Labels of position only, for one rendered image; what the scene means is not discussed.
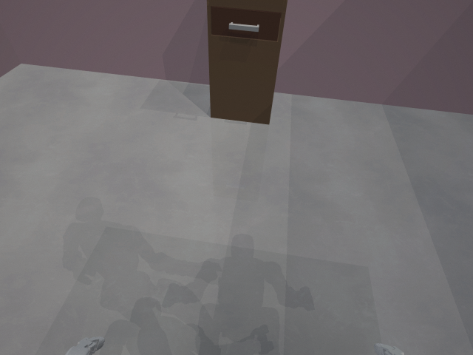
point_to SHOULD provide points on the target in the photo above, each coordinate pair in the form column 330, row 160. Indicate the robot left hand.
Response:
column 87, row 346

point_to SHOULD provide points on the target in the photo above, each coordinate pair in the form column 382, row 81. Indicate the cabinet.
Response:
column 242, row 71

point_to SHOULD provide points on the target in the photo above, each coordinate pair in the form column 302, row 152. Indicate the handle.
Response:
column 243, row 27

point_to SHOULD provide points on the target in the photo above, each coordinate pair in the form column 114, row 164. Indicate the drawer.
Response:
column 268, row 22

